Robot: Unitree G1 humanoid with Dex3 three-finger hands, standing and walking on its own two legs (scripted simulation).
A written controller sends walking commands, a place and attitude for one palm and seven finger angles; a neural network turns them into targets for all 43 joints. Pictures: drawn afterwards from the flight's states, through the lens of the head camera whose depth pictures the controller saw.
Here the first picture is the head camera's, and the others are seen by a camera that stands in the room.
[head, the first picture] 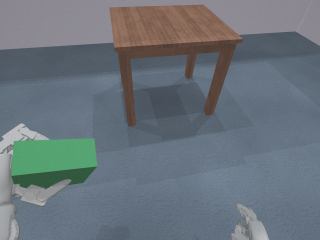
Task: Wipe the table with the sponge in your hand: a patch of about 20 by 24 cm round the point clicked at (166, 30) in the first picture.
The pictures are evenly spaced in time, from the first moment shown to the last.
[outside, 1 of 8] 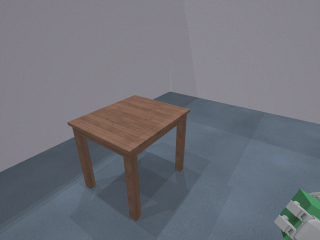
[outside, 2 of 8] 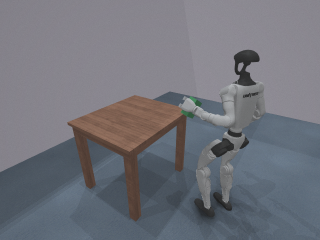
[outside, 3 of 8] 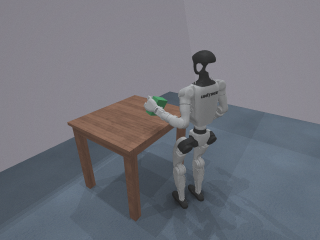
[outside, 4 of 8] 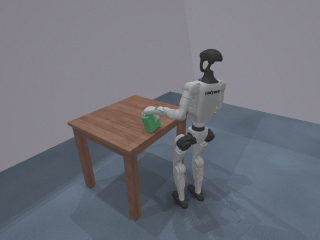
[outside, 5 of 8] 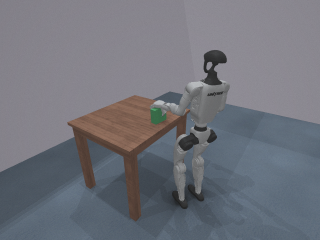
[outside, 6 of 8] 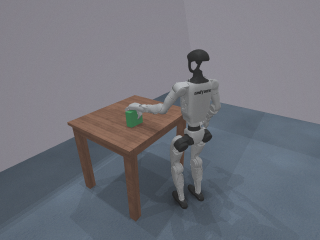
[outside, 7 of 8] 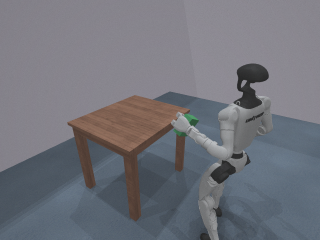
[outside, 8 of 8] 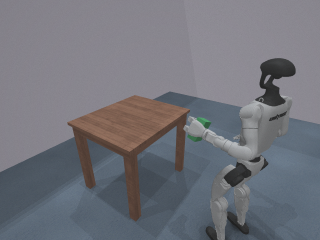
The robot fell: no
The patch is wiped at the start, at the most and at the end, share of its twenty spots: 0.00 1.00 1.00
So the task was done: yes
